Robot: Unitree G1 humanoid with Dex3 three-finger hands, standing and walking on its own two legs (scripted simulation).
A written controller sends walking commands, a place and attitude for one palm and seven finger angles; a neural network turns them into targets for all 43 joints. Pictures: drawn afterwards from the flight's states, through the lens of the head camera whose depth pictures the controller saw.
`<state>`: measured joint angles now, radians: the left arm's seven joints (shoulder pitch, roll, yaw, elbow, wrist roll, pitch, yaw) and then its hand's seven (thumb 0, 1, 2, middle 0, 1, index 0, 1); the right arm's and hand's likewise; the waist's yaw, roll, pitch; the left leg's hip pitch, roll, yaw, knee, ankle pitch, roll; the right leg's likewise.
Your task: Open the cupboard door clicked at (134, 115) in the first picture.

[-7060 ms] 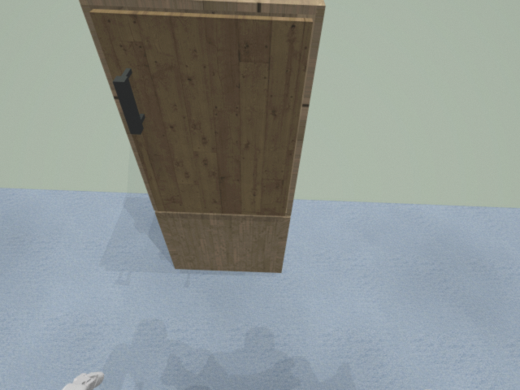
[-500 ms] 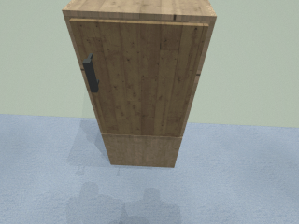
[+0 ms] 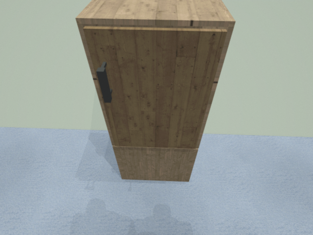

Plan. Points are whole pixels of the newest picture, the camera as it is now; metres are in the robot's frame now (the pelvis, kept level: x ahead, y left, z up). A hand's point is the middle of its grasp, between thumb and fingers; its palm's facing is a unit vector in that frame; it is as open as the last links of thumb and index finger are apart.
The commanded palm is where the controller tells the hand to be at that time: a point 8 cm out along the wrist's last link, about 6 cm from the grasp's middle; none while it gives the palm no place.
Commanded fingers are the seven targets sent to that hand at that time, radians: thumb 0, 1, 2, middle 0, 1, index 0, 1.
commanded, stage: look again from close up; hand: left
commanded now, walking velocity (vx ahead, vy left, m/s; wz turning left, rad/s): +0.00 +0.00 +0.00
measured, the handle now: (106, 82) +0.57 +0.21 +0.09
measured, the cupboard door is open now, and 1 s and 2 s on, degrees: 0 0 0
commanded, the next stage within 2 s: raise the hand with hooked fingers in 0.18 s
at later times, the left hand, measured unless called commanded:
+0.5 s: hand (86, 194) +0.22 +0.19 +0.01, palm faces +0.22 -0.97 -0.10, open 7.7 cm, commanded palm +0.12 +0.24 -0.04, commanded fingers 0.00 0.62 0.78 -0.22 -0.48 -0.22 -0.48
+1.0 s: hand (83, 200) +0.20 +0.19 +0.01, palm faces -0.09 -0.99 -0.08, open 10.4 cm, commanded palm +0.16 +0.26 +0.01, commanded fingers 0.00 0.04 0.53 -0.26 -0.86 -0.26 -0.86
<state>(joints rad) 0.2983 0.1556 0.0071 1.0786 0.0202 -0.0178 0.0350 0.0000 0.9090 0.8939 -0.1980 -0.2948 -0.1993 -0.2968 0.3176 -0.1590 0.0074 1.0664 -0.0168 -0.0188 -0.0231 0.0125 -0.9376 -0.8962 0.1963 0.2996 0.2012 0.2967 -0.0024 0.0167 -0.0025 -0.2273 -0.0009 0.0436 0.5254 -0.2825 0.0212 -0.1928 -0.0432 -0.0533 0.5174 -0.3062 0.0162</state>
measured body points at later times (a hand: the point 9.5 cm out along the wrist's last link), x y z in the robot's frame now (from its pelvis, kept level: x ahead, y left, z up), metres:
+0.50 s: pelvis +0.00 +0.00 -0.01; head +0.00 -0.01 +0.44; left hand +0.20 +0.24 +0.01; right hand +0.13 -0.26 -0.11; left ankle +0.00 +0.10 -0.74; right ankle -0.02 -0.13 -0.74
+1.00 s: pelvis -0.03 -0.03 -0.06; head +0.01 -0.03 +0.39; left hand +0.20 +0.25 +0.01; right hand +0.15 -0.25 -0.14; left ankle +0.00 +0.10 -0.73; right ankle -0.02 -0.13 -0.74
